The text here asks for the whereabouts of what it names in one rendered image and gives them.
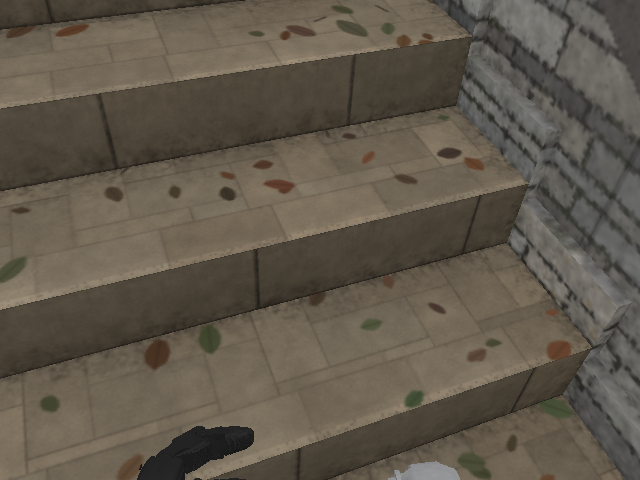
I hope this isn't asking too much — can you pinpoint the left robot hand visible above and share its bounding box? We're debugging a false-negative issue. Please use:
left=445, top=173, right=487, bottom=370
left=137, top=426, right=254, bottom=480

